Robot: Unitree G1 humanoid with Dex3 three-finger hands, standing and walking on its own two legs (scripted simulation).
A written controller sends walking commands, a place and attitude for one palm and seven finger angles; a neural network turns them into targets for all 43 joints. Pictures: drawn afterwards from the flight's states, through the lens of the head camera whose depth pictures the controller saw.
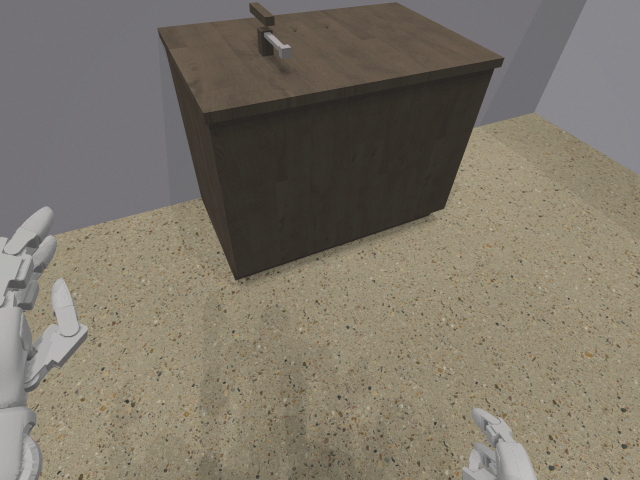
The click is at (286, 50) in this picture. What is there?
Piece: tap's lever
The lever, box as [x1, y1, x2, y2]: [279, 44, 291, 58]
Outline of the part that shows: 287,44 279,46 279,56 281,58 291,57 290,47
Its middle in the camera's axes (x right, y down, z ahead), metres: -0.10 -0.52 +1.07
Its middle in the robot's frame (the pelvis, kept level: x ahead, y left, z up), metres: +1.14 +0.18 +0.06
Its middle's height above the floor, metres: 0.84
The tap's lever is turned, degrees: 0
